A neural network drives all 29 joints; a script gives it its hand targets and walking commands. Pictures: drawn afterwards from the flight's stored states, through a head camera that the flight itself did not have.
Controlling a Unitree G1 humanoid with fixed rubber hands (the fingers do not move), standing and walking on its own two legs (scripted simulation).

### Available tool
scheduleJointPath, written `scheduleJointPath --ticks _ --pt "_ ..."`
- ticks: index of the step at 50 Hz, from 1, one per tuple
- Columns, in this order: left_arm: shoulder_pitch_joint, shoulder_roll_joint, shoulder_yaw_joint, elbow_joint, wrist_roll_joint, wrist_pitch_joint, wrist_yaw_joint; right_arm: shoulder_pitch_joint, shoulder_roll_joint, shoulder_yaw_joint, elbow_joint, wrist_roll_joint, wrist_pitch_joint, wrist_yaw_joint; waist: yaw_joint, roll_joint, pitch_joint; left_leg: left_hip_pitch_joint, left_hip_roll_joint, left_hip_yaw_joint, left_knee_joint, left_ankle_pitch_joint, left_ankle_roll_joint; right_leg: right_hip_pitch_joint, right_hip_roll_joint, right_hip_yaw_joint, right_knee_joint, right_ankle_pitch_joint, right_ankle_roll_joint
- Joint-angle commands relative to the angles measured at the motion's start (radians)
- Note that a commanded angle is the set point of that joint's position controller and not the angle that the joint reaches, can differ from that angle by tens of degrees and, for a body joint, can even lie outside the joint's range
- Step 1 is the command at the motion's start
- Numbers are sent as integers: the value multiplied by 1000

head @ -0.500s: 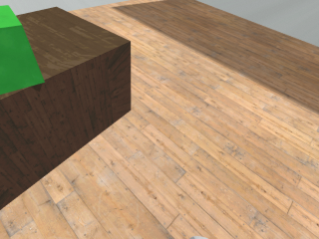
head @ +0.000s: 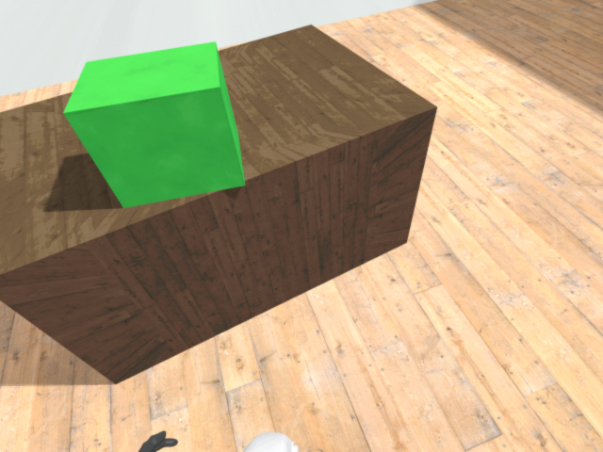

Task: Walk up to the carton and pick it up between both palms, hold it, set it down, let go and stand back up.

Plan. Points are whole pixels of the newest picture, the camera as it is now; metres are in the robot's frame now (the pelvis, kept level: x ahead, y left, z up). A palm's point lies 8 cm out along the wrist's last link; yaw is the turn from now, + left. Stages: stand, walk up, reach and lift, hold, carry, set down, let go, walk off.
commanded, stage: walk up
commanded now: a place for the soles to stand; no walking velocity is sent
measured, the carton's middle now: (168, 126) +0.81 +0.38 +0.00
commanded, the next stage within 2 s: none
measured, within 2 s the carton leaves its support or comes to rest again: neither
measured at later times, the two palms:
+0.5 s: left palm (101, 434) +0.18 +0.36 -0.13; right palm (410, 320) +0.35 -0.13 -0.09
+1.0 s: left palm (109, 335) +0.32 +0.38 -0.09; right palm (378, 248) +0.52 -0.10 -0.13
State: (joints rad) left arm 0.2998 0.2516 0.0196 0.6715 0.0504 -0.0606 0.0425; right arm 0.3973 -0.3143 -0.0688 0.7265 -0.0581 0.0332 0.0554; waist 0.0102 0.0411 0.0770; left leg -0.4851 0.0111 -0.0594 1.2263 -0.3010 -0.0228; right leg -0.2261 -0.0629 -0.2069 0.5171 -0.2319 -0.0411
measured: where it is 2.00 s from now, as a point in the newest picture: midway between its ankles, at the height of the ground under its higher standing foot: (284, 395)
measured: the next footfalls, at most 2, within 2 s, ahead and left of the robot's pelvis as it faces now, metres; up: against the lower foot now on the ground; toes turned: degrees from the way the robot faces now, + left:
left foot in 0.30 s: +0.26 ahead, +0.19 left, +0.00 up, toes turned +16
right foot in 0.80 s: +0.50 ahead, +0.04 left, +0.00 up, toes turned +17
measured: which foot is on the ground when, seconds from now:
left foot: up 0.00-0.28, down 0.30-0.84, up 0.86-1.00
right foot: down 0.00-0.34, up 0.36-0.78, down 0.80-1.00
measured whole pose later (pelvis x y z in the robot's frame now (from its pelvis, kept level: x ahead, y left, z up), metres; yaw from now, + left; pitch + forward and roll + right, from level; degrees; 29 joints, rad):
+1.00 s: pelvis +0.38 +0.12 +0.00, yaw +27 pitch -4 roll +0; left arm 0.38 0.24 0.01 0.67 0.05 -0.05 0.02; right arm 0.43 -0.27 -0.05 0.72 -0.05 0.02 0.03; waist 0.00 0.04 0.08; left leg -0.47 -0.03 -0.03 1.19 -0.41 -0.02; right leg -0.23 -0.10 -0.16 0.57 -0.26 -0.02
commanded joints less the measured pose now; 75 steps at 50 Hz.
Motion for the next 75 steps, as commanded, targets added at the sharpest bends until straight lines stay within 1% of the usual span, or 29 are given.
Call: scheduleJointPath --ticks 1,11,13,15,16,17,18,21,23,30,36,39,40,41,42,43,44,47,51,54,57,60,61,62,63,64,68,73,75 --pt "13 154 43 -42 -4 -37 -16 28 10 4 -69 19 -17 30 -9 -190 60 -112 87 9 -112 86 -7 -18 -238 142 -314 -94 -129" --pt "152 224 60 -18 -6 -22 -29 -182 -10 5 -115 13 -52 38 42 -157 51 13 101 115 -551 160 56 116 -296 -11 -248 108 -148" --pt "146 244 65 -24 -3 -4 -27 -148 -29 -10 -116 10 -59 29 12 -142 33 94 77 122 -596 74 78 118 -314 -20 -159 126 -152" --pt "154 209 45 -29 -1 11 -29 59 -98 -51 -61 2 -73 2 -98 36 -84 370 8 100 -672 41 114 44 -241 -90 226 210 -114" --pt "232 150 20 -44 -3 16 -40 168 -184 -73 -33 0 -78 -19 -135 210 -191 555 88 -84 -690 -47 165 -94 -158 -94 502 81 -69" --pt "253 114 9 -76 -18 22 -54 173 -252 -82 -46 16 -78 -41 -126 315 -205 663 262 -475 -802 -108 253 -331 -32 -10 671 -324 -20" --pt "220 177 29 -97 -32 34 -60 152 -263 -86 -45 49 -67 -57 -142 242 -205 660 346 -689 -912 -170 344 -425 6 96 761 -328 4" --pt "162 163 31 -85 -29 20 -67 68 -162 -44 -67 45 -59 -86 -95 113 -100 509 287 -368 -858 331 252 -412 -69 183 827 -183 0" --pt "201 127 32 -73 -28 17 -77 6 -113 -26 -71 37 -70 -78 -38 87 -46 318 209 -230 -881 356 195 -305 -96 211 708 -113 13" --pt "124 100 32 -84 -16 37 -83 41 -92 -17 -48 20 -105 -56 -37 40 16 234 144 -204 -966 228 202 -328 -65 195 461 31 62" --pt "20 94 37 -127 -11 17 -61 103 -107 -27 -52 10 -91 -43 -78 77 0 295 150 -219 -844 306 204 -235 -39 164 125 42 33" --pt "159 124 58 -90 2 -4 -39 76 -90 -13 -63 21 -85 -39 5 -25 -73 187 96 -206 -656 230 167 62 7 131 4 122 -4" --pt "240 157 70 -73 8 -12 -30 92 -54 -2 -68 23 -88 -35 45 -97 -128 110 44 -162 -506 185 133 216 -28 171 -3 104 -23" --pt "321 227 86 -67 22 -19 -22 139 8 19 -90 26 -89 -30 83 -256 -202 -30 -47 -74 -226 29 75 358 -237 451 -80 -96 -95" --pt "305 279 103 -71 19 -8 -15 195 2 13 -94 24 -74 -34 43 -291 -170 -160 -131 19 -55 -304 15 359 -440 771 -210 -266 -180" --pt "255 280 117 -64 4 12 -8 176 -72 -5 -86 6 -47 -43 36 -233 -114 -197 -58 -1 53 -313 12 280 -489 867 -273 -427 -280" --pt "228 230 94 -69 -8 13 -8 116 -98 -17 -93 -8 -36 -46 38 -185 -22 -224 -22 -24 77 -268 10 191 -468 804 -291 -412 -261" --pt "165 160 57 -67 -2 -5 -12 65 -58 -19 -90 11 -35 -27 22 -109 89 -153 18 -50 -8 -97 0 3 -329 395 -286 -149 -152" --pt "99 172 50 -38 -6 -16 -16 64 12 0 -91 27 -39 -2 -2 -208 62 -71 26 18 -161 1 -20 -46 -256 204 -269 -12 -172" --pt "88 174 41 -42 -26 -10 -23 -9 41 9 -114 34 -52 -8 4 -267 51 51 30 59 -395 87 -9 -68 -194 46 -151 385 -149" --pt "110 208 42 -50 -50 12 -31 -25 24 6 -114 33 -56 -25 10 -257 -24 185 3 107 -508 190 4 -68 -200 45 -8 465 -139" --pt "108 188 22 -74 -60 43 -41 27 -56 -18 -96 35 -64 -44 -29 -98 -96 374 -11 77 -682 343 37 -109 -164 44 166 243 -66" --pt "158 162 10 -76 -58 51 -44 31 -103 -29 -101 33 -67 -51 -35 1 -148 432 65 -9 -692 436 69 -131 -130 38 261 98 -28" --pt "210 116 -9 -88 -59 63 -45 29 -180 -45 -124 28 -64 -61 -41 187 -197 435 264 -291 -745 485 165 -184 -50 32 441 -289 22" --pt "232 124 2 -72 -52 96 -33 -4 -183 -37 -139 50 -50 -72 -30 142 -203 299 361 -424 -805 376 267 -122 -36 152 552 -471 45" --pt "198 161 13 -61 -46 121 -24 -77 -192 -43 -144 65 -39 -82 -24 162 -166 220 341 -426 -850 200 305 -138 -53 179 563 -471 47" --pt "197 171 27 -21 -45 121 -17 -136 -121 -14 -147 40 -31 -99 -8 168 -122 217 240 -265 -840 184 228 -164 -45 234 511 -363 53" --pt "175 154 40 -17 -39 112 -27 -170 -100 -20 -146 26 -17 -90 -25 167 -133 197 234 -247 -847 17 231 -121 -10 196 336 -329 66" --pt "203 144 50 -14 -46 104 -38 -206 -116 -25 -144 28 -8 -89 4 143 -119 118 205 -198 -850 -113 188 -35 20 168 209 -233 46"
